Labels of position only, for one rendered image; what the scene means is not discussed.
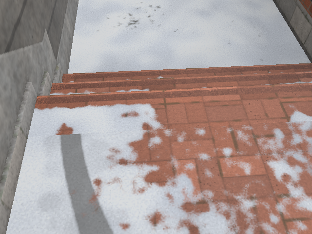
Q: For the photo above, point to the stairs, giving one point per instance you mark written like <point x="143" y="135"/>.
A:
<point x="182" y="78"/>

